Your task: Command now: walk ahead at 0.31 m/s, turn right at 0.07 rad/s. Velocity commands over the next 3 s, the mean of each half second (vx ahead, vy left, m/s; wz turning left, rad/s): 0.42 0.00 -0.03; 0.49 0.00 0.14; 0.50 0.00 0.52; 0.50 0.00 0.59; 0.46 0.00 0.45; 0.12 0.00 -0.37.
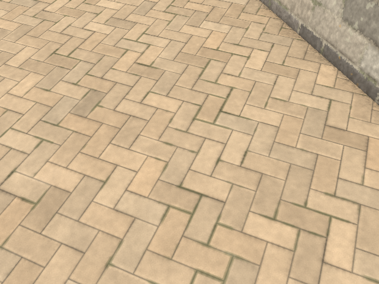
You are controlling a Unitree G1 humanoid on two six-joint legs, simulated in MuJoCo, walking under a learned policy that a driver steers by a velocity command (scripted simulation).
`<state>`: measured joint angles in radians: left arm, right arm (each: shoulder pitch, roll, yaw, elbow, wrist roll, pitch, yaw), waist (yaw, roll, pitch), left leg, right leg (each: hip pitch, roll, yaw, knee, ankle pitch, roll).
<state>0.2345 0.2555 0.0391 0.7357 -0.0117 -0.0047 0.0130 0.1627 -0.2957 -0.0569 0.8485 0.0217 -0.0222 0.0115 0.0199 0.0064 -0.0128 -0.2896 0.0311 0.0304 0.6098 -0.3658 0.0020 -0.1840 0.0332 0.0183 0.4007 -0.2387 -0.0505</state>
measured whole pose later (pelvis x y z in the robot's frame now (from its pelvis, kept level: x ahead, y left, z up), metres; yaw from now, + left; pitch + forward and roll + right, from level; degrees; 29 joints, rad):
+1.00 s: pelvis +0.49 -0.01 -0.01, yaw +7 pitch +2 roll -3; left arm 0.32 0.29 0.06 0.88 0.00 -0.07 0.00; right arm 0.09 -0.26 -0.03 0.76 0.02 -0.06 0.05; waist 0.07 0.04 0.02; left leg -0.61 0.06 0.00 0.57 0.03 0.05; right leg 0.12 0.05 -0.14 0.19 -0.34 -0.02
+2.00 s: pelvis +1.02 +0.17 -0.02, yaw +42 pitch +2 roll -2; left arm 0.33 0.31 0.07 0.86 -0.02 -0.07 0.00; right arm 0.08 -0.28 -0.06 0.58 0.02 -0.02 0.05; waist 0.10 0.03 0.05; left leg -0.62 0.07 0.02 0.65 -0.07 0.05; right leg 0.09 -0.02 -0.23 0.26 -0.37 0.03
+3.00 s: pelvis +1.29 +0.48 -0.01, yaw +39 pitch +2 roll +0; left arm 0.18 0.32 0.08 0.69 -0.02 0.05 0.02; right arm 0.17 -0.28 -0.05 0.68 -0.02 -0.02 -0.03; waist 0.03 -0.04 0.03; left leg -0.34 -0.03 -0.08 0.52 -0.18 -0.01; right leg -0.42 0.13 0.20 0.60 -0.28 -0.02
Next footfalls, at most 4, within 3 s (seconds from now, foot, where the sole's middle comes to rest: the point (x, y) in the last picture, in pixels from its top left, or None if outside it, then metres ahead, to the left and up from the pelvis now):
0.06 left None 0.04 0.12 -0.78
0.50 right None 0.39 -0.13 -0.78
1.06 left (171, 240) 0.69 0.12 -0.78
1.54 right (202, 171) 1.01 0.00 -0.78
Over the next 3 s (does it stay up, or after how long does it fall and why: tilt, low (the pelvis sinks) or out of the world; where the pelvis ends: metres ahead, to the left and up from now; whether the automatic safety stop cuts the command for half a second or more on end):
stays up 1.29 0.48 -0.01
